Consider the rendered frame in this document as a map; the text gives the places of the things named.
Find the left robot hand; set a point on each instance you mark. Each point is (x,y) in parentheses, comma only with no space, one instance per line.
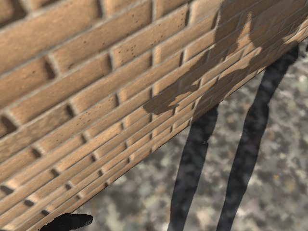
(67,222)

